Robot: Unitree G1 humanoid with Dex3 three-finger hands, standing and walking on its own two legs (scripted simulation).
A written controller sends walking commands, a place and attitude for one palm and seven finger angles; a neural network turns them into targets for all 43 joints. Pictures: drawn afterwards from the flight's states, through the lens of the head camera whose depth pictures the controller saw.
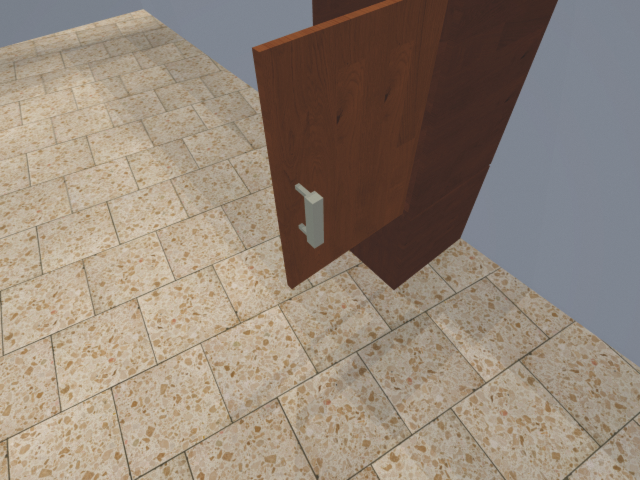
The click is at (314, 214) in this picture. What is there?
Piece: cupboard door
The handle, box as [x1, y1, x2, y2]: [295, 183, 323, 248]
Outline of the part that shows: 298,183 295,185 295,188 304,196 306,219 305,226 302,223 298,225 299,228 307,236 307,241 314,248 323,242 322,197 315,191 310,193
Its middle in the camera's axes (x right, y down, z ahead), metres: -0.03 -0.05 +0.77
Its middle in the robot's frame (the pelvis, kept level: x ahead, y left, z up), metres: +0.60 +0.06 -0.09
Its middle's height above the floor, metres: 0.69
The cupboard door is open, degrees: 90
